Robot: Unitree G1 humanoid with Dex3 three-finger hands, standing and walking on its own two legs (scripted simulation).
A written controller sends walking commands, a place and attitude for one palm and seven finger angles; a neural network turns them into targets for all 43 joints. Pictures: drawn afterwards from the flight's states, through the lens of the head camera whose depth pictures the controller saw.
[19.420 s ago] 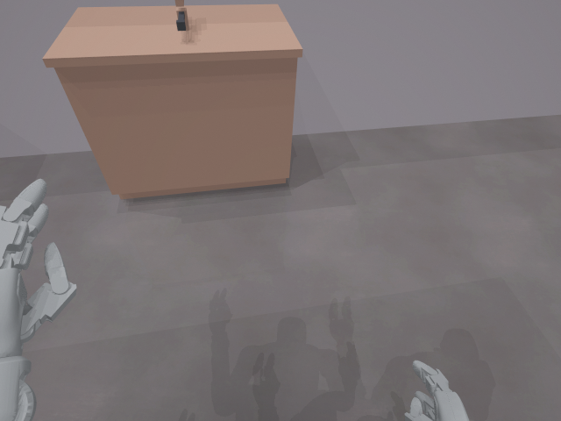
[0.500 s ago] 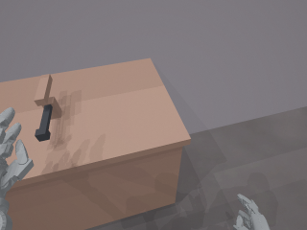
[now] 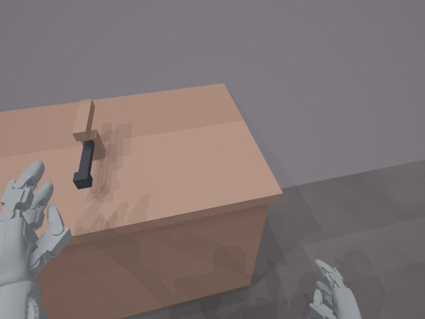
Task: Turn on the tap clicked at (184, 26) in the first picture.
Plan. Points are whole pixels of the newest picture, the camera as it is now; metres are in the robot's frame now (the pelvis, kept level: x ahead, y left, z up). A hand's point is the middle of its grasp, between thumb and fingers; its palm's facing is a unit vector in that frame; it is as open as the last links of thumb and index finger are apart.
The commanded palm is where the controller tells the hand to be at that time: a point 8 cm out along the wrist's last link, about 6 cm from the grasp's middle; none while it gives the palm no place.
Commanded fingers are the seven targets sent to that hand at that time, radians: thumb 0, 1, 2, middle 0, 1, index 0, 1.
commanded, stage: turn the palm inward beside the body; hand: left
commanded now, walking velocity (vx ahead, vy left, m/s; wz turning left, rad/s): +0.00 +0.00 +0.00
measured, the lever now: (83, 179) +0.35 +0.33 +0.07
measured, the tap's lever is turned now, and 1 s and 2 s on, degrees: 0 0 0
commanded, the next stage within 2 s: reach beside the lever's end, fingers flat in 0.88 s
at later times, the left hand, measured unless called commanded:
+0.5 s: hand (67, 245) +0.17 +0.23 +0.15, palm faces +0.52 -0.85 -0.12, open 7.4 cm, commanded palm +0.12 +0.27 +0.15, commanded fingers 0.00 0.90 0.90 -0.20 -0.30 -0.20 -0.30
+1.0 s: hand (82, 240) +0.18 +0.22 +0.14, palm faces +0.52 -0.85 -0.12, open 7.4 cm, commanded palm +0.13 +0.26 +0.15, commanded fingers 0.00 0.90 0.90 -0.20 -0.30 -0.20 -0.30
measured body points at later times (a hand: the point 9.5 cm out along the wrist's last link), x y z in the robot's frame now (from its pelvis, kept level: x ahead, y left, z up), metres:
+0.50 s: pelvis -0.01 +0.00 +0.00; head -0.03 -0.02 +0.45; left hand +0.14 +0.27 +0.15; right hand +0.19 -0.22 -0.07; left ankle +0.00 +0.15 -0.71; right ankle +0.00 -0.12 -0.71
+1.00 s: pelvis +0.00 -0.02 +0.00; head -0.01 -0.04 +0.45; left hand +0.15 +0.26 +0.15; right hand +0.20 -0.23 -0.07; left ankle +0.00 +0.15 -0.71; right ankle +0.00 -0.12 -0.71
